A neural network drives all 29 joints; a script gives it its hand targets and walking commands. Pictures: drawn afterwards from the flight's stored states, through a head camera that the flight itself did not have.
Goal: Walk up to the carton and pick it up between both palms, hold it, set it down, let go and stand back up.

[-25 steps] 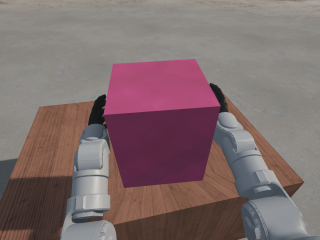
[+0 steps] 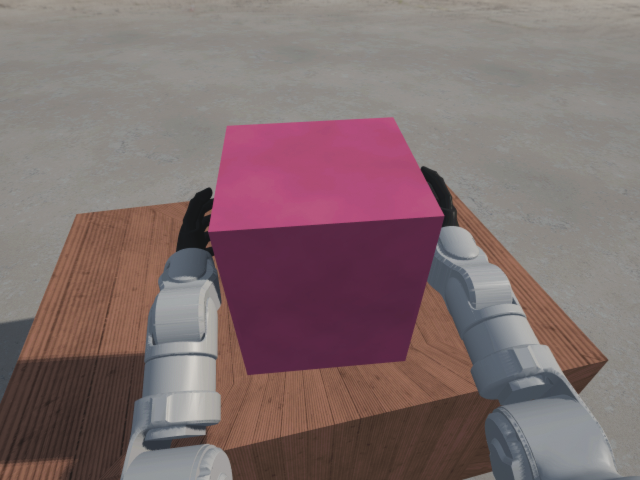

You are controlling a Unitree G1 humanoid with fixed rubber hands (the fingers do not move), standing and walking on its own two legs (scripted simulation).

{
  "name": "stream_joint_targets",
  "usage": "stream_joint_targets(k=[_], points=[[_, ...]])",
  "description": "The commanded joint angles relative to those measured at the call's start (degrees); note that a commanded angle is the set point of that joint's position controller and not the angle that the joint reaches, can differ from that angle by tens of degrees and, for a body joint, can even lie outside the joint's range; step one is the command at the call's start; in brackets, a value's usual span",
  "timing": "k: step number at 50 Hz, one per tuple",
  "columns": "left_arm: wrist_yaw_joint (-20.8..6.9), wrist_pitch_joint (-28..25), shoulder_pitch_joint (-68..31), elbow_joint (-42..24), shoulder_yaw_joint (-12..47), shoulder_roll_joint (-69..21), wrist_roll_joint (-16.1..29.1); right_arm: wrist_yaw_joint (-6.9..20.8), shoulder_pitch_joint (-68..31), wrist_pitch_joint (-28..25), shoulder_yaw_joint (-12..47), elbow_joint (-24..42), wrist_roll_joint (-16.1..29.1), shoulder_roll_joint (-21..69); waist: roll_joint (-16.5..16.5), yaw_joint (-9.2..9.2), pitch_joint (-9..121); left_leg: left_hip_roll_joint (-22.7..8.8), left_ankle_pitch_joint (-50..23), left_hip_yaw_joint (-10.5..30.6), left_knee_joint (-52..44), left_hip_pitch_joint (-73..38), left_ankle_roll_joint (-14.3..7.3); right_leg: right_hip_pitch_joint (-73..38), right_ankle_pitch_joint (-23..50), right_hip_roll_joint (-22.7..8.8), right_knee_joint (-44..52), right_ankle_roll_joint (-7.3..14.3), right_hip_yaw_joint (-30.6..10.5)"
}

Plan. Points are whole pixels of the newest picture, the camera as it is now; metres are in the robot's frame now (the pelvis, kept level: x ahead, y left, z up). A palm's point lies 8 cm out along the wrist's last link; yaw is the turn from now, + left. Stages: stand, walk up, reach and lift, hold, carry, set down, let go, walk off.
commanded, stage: hold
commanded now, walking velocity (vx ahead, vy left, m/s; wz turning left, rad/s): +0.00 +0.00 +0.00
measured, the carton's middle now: (319, 247) +0.37 -0.01 +0.15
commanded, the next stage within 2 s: none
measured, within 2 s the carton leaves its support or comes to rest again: neither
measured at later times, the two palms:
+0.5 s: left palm (196, 251) +0.36 +0.15 +0.16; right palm (438, 227) +0.37 -0.16 +0.18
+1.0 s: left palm (196, 251) +0.36 +0.15 +0.16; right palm (439, 228) +0.37 -0.16 +0.18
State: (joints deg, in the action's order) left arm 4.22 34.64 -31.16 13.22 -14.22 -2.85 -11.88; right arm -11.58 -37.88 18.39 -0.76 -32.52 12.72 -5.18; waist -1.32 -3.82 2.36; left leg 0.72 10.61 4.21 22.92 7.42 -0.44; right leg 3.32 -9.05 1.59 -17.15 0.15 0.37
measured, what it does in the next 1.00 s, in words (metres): stands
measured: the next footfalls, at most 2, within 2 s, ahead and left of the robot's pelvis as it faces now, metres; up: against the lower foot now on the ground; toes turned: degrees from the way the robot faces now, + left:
none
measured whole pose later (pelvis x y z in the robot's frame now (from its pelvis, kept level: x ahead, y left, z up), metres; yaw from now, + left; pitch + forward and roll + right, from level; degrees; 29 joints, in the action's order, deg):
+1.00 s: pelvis +0.00 +0.00 +0.00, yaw +0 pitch -5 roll -1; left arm 4.0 34.7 -31.4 13.0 -14.3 -2.7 -12.1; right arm -11.8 -38.2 18.1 -0.9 -32.6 12.7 -5.0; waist -1.6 -4.2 1.6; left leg 0.7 10.8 4.6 23.0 6.9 -0.3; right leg 2.6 -9.2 1.6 -17.0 0.3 0.7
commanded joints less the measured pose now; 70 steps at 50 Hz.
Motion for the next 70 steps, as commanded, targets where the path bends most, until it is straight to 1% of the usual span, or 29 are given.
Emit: stream_joint_targets(k=[1,3,5,6,12,15,16,20,21,23,25,28,29,31,35,38,39,40,43,45,46,48,51,52,55,57,63,67,70], points=[[-7.26,-4.07,-43.91,-9.50,33.40,-37.26,8.62,4.43,-44.39,-2.91,22.94,18.97,4.59,42.25,2.68,0.12,24.12,0.90,-16.49,-0.73,-2.26,-10.84,2.33,-2.63,11.24,1.63,1.95,-2.43,1.28],[-7.45,-3.74,-42.89,-9.54,33.58,-36.92,8.52,4.01,-44.26,-2.91,23.83,19.94,4.97,42.02,2.59,-0.41,24.48,1.27,-15.86,-0.99,-2.14,-10.61,2.11,-2.88,11.53,1.72,2.13,-2.64,1.29],[-7.92,-3.70,-43.62,-7.38,31.48,-36.12,7.79,3.91,-44.88,-2.44,22.72,18.61,4.26,42.55,1.30,0.69,21.37,1.45,-12.19,-1.49,-3.25,-8.13,1.09,-2.54,9.53,1.29,2.41,-3.03,0.68],[-8.00,-4.04,-44.54,-7.69,31.75,-35.61,8.08,4.05,-45.15,-2.48,22.41,18.35,3.99,43.03,0.86,0.03,22.92,1.40,-11.23,-1.34,-3.34,-8.10,1.11,-3.03,8.89,1.48,2.17,-2.93,1.09],[-7.83,-4.44,-45.22,-8.69,33.29,-36.80,8.10,4.22,-44.26,-3.09,21.62,17.11,3.76,42.03,4.31,-1.08,23.23,1.29,-13.23,-1.12,-2.88,-9.86,2.24,-1.65,8.53,1.48,2.23,-2.47,1.40],[-7.36,-5.09,-46.21,-11.22,35.31,-37.81,9.65,4.54,-44.27,-3.44,22.87,18.59,4.53,42.84,3.53,-1.79,26.85,0.87,-15.54,-0.51,-2.17,-11.68,2.39,-2.54,10.79,1.61,1.77,-2.14,1.16],[-7.20,-5.09,-46.24,-10.78,35.48,-38.00,9.90,4.44,-44.32,-3.41,22.43,18.72,4.28,42.01,4.52,-1.76,25.19,1.14,-15.82,-0.52,-1.94,-11.18,2.61,-1.68,10.40,1.67,1.93,-2.00,1.38],[-7.24,-4.44,-44.27,-7.52,33.06,-36.36,8.48,4.62,-44.22,-2.97,22.53,17.44,4.01,42.39,2.06,-0.08,23.08,1.06,-13.16,-1.08,-2.90,-9.77,1.81,-1.65,8.07,1.50,2.32,-2.44,1.35],[-7.37,-4.35,-44.60,-7.41,32.32,-36.61,8.11,4.77,-45.15,-3.09,21.76,17.04,3.77,41.63,2.26,-0.33,23.21,0.95,-12.66,-0.97,-3.06,-9.14,1.78,-1.40,8.03,1.53,2.12,-2.41,1.36],[-7.16,-4.65,-44.81,-9.75,32.72,-36.74,8.55,4.67,-44.87,-3.42,22.93,18.67,5.04,42.52,2.29,0.41,25.47,1.20,-16.77,-1.05,-2.20,-10.05,1.83,-2.95,12.51,1.61,1.39,-2.51,1.06],[-6.95,-4.21,-43.23,-11.53,33.80,-36.96,8.64,4.13,-44.11,-3.15,24.47,20.80,6.25,41.96,3.26,0.16,27.10,1.34,-19.73,-0.95,-1.20,-11.88,2.43,-4.65,15.37,2.01,1.30,-2.85,1.35],[-7.49,-3.20,-42.03,-9.30,32.78,-35.92,7.37,4.02,-43.19,-2.45,23.65,18.40,5.55,41.72,2.89,0.47,22.99,1.15,-15.40,-1.23,-2.46,-10.61,2.02,-3.30,10.94,1.78,2.28,-2.89,1.47],[-7.68,-3.16,-42.33,-9.34,32.76,-35.79,7.55,4.05,-43.61,-2.65,23.12,18.39,5.15,41.42,3.02,-0.29,22.99,0.99,-15.66,-1.31,-2.44,-10.58,2.02,-3.05,10.79,1.76,2.18,-2.82,1.49],[-7.62,-3.86,-44.06,-11.84,34.35,-36.71,8.66,4.02,-44.57,-3.06,23.83,20.89,5.73,42.78,2.71,-0.55,26.06,1.27,-17.17,-0.97,-1.88,-10.76,2.09,-3.85,12.76,1.69,1.83,-2.51,1.29],[-7.39,-3.95,-42.00,-11.41,34.57,-36.56,8.94,3.48,-42.84,-2.80,24.93,21.69,6.01,42.73,2.38,-0.65,24.56,1.44,-18.47,-0.80,-1.46,-10.59,2.21,-4.46,16.34,1.66,1.41,-2.98,1.07],[-8.13,-3.49,-41.79,-9.25,33.10,-35.36,7.48,3.38,-41.29,-2.00,22.84,17.81,4.69,41.29,2.95,-0.85,20.32,1.28,-13.66,-1.24,-3.05,-9.82,2.20,-3.19,10.50,1.37,2.45,-2.94,1.13],[-8.23,-3.64,-42.14,-10.04,33.48,-36.39,8.05,3.65,-43.02,-2.36,23.62,19.26,5.01,41.94,2.58,-0.85,21.74,1.22,-13.40,-1.28,-3.23,-9.84,2.02,-3.51,9.62,1.48,2.67,-2.54,1.45],[-8.12,-3.79,-43.00,-10.05,33.76,-36.12,8.06,3.77,-42.33,-2.27,23.05,17.59,4.52,42.00,2.30,-1.14,21.37,1.01,-13.52,-1.12,-3.20,-9.73,2.10,-2.73,9.42,1.62,2.22,-2.60,1.52],[-7.59,-4.73,-45.47,-12.55,35.94,-37.61,9.07,4.14,-43.66,-3.10,23.60,20.46,4.70,42.54,4.11,-1.68,24.82,1.17,-16.89,-0.48,-1.99,-11.37,2.78,-2.68,12.63,1.63,1.53,-2.42,1.30],[-7.49,-4.28,-44.12,-10.97,34.79,-37.80,8.83,3.91,-44.10,-3.28,23.20,20.95,4.93,41.95,4.56,-0.82,23.92,1.12,-17.10,-0.61,-1.72,-11.77,2.88,-3.26,11.97,1.76,1.80,-2.32,1.70],[-7.62,-4.18,-44.43,-10.98,34.86,-37.41,9.03,3.89,-44.00,-3.20,22.95,19.77,4.34,41.90,3.79,-1.86,24.06,1.05,-16.49,-0.37,-1.86,-11.69,2.77,-2.57,11.58,1.80,1.88,-2.28,1.63],[-7.69,-4.00,-44.65,-8.84,33.37,-36.21,8.16,4.21,-42.98,-2.65,21.14,16.68,3.28,41.14,3.42,-1.23,20.55,0.75,-13.29,-0.53,-2.82,-9.76,2.60,-1.21,7.86,1.73,2.33,-1.94,1.66],[-7.72,-3.99,-43.58,-6.89,31.47,-35.81,7.26,4.78,-44.07,-2.83,21.52,16.09,3.65,41.86,2.42,0.31,20.72,0.80,-11.98,-0.88,-3.47,-8.86,1.79,-2.16,7.15,1.27,2.52,-1.99,1.40],[-7.63,-4.23,-43.20,-8.72,32.26,-36.77,7.73,4.82,-43.90,-3.17,23.15,17.81,4.91,42.60,2.61,0.55,22.77,0.71,-14.52,-0.86,-3.12,-9.60,1.83,-3.06,9.68,1.51,1.92,-2.26,1.37],[-7.42,-4.54,-43.59,-10.65,33.42,-36.77,8.28,4.08,-45.63,-3.75,24.70,21.40,6.01,42.44,3.01,0.34,27.97,1.24,-20.66,-0.77,-0.99,-12.25,2.49,-5.37,16.93,1.85,1.09,-2.69,1.08],[-7.51,-4.22,-44.13,-10.18,32.44,-35.46,7.95,3.79,-43.57,-2.83,23.64,18.62,5.11,41.73,1.94,-0.28,24.42,1.22,-16.16,-0.71,-2.20,-10.87,2.40,-4.34,13.03,1.90,1.66,-2.86,1.44],[-7.80,-4.37,-44.64,-8.96,32.19,-35.03,8.06,3.92,-43.12,-2.78,22.49,17.56,3.74,42.59,1.69,-0.60,23.42,1.20,-11.23,-1.14,-3.70,-8.99,1.41,-3.73,9.91,1.21,2.42,-3.02,1.04],[-7.87,-4.27,-43.95,-7.35,32.04,-36.18,8.14,3.83,-44.61,-3.02,22.42,18.71,4.04,42.35,2.28,-0.28,21.66,1.39,-12.75,-1.23,-3.01,-8.81,1.45,-2.72,10.31,1.22,2.37,-2.76,0.85],[-7.91,-4.25,-44.64,-9.71,33.14,-36.51,8.38,3.73,-45.18,-3.17,23.64,19.72,4.84,42.48,2.61,-0.66,24.93,1.28,-14.93,-1.10,-2.30,-10.33,1.90,-3.89,12.13,1.40,1.75,-2.68,1.17]])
